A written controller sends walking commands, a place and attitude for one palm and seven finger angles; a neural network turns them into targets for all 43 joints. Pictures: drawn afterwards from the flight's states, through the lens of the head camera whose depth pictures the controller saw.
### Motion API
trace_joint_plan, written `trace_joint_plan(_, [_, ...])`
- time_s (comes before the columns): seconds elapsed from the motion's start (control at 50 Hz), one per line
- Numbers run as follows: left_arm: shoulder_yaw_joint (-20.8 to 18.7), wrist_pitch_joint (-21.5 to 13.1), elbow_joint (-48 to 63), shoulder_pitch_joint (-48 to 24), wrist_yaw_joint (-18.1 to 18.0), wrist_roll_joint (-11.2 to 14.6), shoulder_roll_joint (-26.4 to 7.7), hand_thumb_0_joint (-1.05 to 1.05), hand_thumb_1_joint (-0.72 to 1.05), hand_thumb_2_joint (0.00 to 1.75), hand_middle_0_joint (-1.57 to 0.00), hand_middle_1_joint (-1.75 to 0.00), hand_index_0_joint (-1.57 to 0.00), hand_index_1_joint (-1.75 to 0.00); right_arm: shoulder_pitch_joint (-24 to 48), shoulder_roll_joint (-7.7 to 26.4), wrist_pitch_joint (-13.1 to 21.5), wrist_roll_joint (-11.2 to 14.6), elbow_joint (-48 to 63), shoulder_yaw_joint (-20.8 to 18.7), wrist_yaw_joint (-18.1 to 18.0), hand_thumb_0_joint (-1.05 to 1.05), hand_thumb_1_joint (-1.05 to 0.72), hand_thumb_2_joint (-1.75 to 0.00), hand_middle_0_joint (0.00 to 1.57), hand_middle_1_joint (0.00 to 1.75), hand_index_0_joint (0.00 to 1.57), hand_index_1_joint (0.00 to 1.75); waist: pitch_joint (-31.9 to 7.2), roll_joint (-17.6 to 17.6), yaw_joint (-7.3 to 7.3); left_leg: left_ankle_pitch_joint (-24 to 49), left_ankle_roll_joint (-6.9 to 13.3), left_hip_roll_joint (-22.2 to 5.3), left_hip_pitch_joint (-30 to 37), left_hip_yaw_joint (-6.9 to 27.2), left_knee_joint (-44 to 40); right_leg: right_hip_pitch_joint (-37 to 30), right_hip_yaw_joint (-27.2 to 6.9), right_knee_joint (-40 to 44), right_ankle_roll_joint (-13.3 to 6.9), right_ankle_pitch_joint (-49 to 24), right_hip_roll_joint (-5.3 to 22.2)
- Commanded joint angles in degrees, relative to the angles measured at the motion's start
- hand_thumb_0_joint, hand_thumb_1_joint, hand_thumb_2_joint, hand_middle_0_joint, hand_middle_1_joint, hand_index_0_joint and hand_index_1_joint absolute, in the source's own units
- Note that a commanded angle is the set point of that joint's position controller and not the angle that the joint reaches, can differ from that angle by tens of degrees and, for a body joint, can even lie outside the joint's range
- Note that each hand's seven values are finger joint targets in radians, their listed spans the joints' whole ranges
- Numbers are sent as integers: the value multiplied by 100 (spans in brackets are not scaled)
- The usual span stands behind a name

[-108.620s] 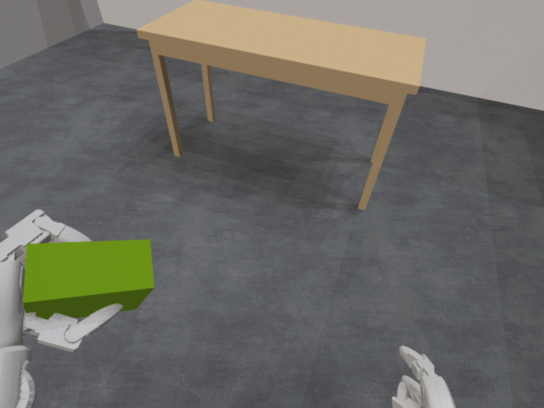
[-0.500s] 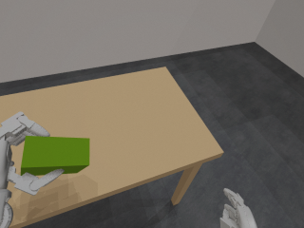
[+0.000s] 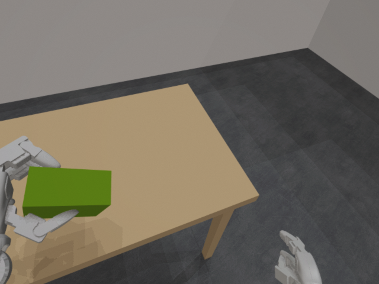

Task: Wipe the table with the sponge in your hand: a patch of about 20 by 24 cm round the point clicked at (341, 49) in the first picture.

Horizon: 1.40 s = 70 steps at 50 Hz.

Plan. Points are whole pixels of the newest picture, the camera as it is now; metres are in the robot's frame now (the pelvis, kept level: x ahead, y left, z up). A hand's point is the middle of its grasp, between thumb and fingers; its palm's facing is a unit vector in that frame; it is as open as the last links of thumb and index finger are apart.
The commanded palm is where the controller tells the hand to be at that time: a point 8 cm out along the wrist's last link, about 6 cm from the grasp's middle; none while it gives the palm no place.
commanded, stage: shuffle to correct the standing spot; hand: left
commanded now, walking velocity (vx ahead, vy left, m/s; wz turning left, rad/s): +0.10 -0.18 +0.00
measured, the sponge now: (79, 195) +0.24 +0.21 +0.12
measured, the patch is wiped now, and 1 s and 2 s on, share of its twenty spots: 0.00 0.00 0.00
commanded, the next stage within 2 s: none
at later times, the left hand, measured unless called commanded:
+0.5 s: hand (40, 200) +0.21 +0.24 +0.15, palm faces +0.32 -0.87 -0.38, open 9.9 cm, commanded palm +0.15 +0.28 +0.18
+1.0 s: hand (39, 201) +0.20 +0.24 +0.16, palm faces +0.31 -0.86 -0.41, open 9.9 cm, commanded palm +0.14 +0.28 +0.18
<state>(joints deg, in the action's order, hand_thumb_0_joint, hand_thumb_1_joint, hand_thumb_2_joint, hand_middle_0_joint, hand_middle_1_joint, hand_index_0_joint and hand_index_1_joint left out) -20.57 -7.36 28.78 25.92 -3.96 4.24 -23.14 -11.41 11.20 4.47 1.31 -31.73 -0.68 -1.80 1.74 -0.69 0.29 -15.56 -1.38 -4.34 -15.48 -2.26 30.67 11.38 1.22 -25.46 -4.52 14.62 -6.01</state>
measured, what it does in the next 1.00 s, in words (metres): stands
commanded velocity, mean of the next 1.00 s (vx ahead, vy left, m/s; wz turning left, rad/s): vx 0.10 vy -0.17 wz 0.00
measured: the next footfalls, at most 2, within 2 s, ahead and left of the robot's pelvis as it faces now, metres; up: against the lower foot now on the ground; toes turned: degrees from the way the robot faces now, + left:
none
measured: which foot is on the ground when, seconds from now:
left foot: down 0.00-1.00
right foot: down 0.00-1.00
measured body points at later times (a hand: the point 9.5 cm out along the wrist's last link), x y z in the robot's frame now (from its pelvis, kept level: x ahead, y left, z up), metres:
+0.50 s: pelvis -0.01 -0.01 +0.00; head +0.00 +0.01 +0.45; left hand +0.18 +0.28 +0.18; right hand +0.16 -0.24 -0.07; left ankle +0.00 +0.13 -0.74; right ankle -0.01 -0.07 -0.74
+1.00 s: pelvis -0.01 -0.01 +0.00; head +0.00 +0.01 +0.45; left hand +0.18 +0.28 +0.18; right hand +0.17 -0.23 -0.07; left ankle +0.00 +0.13 -0.74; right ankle -0.01 -0.07 -0.74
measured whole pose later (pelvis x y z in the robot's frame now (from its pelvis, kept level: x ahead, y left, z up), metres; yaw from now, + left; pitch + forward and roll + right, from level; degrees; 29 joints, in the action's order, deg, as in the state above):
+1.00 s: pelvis -0.01 -0.01 +0.00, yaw +1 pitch -1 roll -2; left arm -20.6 -6.0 29.9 27.0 -3.5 4.9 -23.9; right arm -11.7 10.7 2.9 1.9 -31.3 -0.4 -1.8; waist 2.3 -0.5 0.3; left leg -14.9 -1.9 -4.8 -15.5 -1.0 31.2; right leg 10.6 2.4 -25.1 -5.1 13.8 -6.5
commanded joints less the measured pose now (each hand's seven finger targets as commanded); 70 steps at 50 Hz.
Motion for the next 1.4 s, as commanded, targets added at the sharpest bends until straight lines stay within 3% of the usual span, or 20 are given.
trace_joint_plan(0.0, [-809, -379, 1324, -307, -191, 128, -1003, 0, 10, 130, -120, -160, -120, -160, 385, 710, 234, 22, 923, -273, -78, 0, -90, -90, 20, 30, 20, 30, -1051, 196, 8, 1451, 330, -209, 696, 277, 153, -71, -855, 374, 61, -2140, 1045])
trace_joint_plan(0.06, [-863, -364, 1369, -275, -213, 159, -1057, 0, 10, 130, -120, -160, -120, -160, 391, 702, 189, 47, 875, -276, -84, 0, -90, -90, 20, 30, 20, 30, -1046, 177, 38, 1427, 330, -151, 711, 210, 251, -44, -870, 357, 66, -2370, 1110])
trace_joint_plan(0.14, [-896, -364, 1393, -287, -219, 144, -1068, 0, 10, 130, -120, -160, -120, -160, 419, 700, 131, 35, 898, -276, -92, 0, -90, -90, 20, 30, 20, 30, -976, 206, 7, 1603, 373, -229, 724, 230, 206, -72, -848, 351, 281, -2514, 1044])
trace_joint_plan(0.2, [-853, -350, 1353, -309, -207, 144, -1037, 0, 10, 130, -120, -160, -120, -160, 435, 708, 105, 31, 899, -268, -97, 0, -90, -90, 20, 30, 20, 30, -899, 300, 5, 1571, 402, -315, 686, 322, 67, -58, -733, 333, 371, -2212, 937])
trace_joint_plan(0.26, [-798, -337, 1358, -334, -193, 144, -1022, 0, 10, 130, -120, -160, -120, -160, 457, 701, 102, 50, 880, -262, -90, 0, -90, -90, 20, 30, 20, 30, -783, 410, 5, 1109, 404, -301, 668, 331, -37, 92, -755, 448, 330, -1730, 922])
trace_joint_plan(0.34, [-765, -301, 1273, -354, -173, 133, -966, 0, 10, 130, -120, -160, -120, -160, 404, 692, 90, 47, 931, -259, -84, 0, -90, -90, 20, 30, 20, 30, -707, 128, -12, 577, 391, -227, 486, 303, 11, 61, -883, 638, 348, -1303, 943])
trace_joint_plan(0.44, [-688, -329, 1382, -526, -183, 107, -939, 0, 10, 130, -120, -160, -120, -160, 427, 679, 116, 39, 931, -221, -94, 0, -90, -90, 20, 30, 20, 30, -574, 428, -5, 141, 425, -287, 485, 482, -314, 275, -866, 684, 267, -625, 857])
trace_joint_plan(0.5, [-659, -338, 1411, -620, -178, 66, -956, 0, 10, 130, -120, -160, -120, -160, 466, 679, 149, 31, 938, -193, -108, 0, -90, -90, 20, 30, 20, 30, -473, 641, -11, -29, 482, -473, 392, 733, -664, 288, -655, 537, 285, -363, 689])
trace_joint_plan(0.6, [-661, -343, 1432, -641, -168, 37, -969, 0, 10, 130, -120, -160, -120, -160, 405, 683, 210, 19, 927, -200, -96, 0, -90, -90, 20, 30, 20, 30, -697, 711, -20, 513, 485, -546, 487, 790, -656, 65, -530, 405, 242, -698, 666])
trace_joint_plan(0.7, [-698, -308, 1334, -364, -126, 66, -953, 0, 10, 130, -120, -160, -120, -160, 338, 694, 219, 25, 932, -231, -65, 0, -90, -90, 20, 30, 20, 30, -927, 524, -21, 1349, 446, -551, 689, 715, -402, -88, -494, 388, 213, -1256, 715])
trace_joint_plan(0.8, [-739, -313, 1408, -267, -114, 108, -982, 0, 10, 130, -120, -160, -120, -160, 357, 690, 195, 46, 950, -243, -49, 0, -90, -90, 20, 30, 20, 30, -986, 556, 1, 1589, 395, -490, 767, 620, -263, -114, -528, 356, 145, -1575, 786])
trace_joint_plan(0.9, [-781, -290, 1359, -316, -117, 140, -1032, 0, 10, 130, -120, -160, -120, -160, 378, 689, 143, 51, 954, -239, -62, 0, -90, -90, 20, 30, 20, 30, -813, 421, 16, 1228, 377, -430, 638, 577, -226, -6, -631, 460, 134, -1463, 825])
trace_joint_plan(1.06, [-700, -313, 1396, -418, -144, 124, -1007, 0, 10, 130, -120, -160, -120, -160, 440, 679, 133, 80, 934, -221, -81, 0, -90, -90, 20, 30, 20, 30, -562, 706, 25, 311, 411, -396, 527, 635, -495, 276, -655, 612, 153, -727, 769])
trace_joint_plan(1.1, [-641, -295, 1313, -475, -147, 98, -923, 0, 10, 130, -120, -160, -120, -160, 405, 684, 129, 63, 950, -222, -79, 0, -90, -90, 20, 30, 20, 30, -550, 551, 17, 210, 413, -401, 392, 680, -498, 161, -660, 613, 177, -630, 764])
trace_joint_plan(1.16, [-610, -301, 1356, -502, -147, 107, -930, 0, 10, 130, -120, -160, -120, -160, 404, 682, 152, 85, 919, -222, -83, 0, -90, -90, 20, 30, 20, 30, -567, 608, 29, 174, 395, -322, 519, 606, -464, 281, -714, 663, 106, -670, 805])
trace_joint_plan(1.22, [-672, -279, 1216, -487, -161, 92, -954, 0, 10, 130, -120, -160, -120, -160, 387, 676, 156, 55, 931, -214, -83, 0, -90, -90, 20, 30, 20, 30, -589, 399, 7, 172, 405, -338, 439, 609, -415, 184, -749, 682, 156, -636, 820])
trace_joint_plan(1.36, [-742, -289, 1332, -355, -162, 144, -1057, 0, 10, 130, -120, -160, -120, -160, 398, 660, 156, 78, 888, -209, -68, 0, -90, -90, 20, 30, 20, 30, -823, 382, 22, 896, 385, -288, 678, 501, -222, 47, -720, 569, 106, -1352, 921])
trace_joint_plan(1.38, [-762, -285, 1306, -312, -160, 144, -1044, 0, 10, 130, -120, -160, -120, -160, 405, 667, 153, 62, 917, -220, -73, 0, -90, -90, 20, 30, 20, 30, -822, 348, 13, 985, 395, -319, 687, 498, -191, 19, -740, 550, 170, -1431, 913])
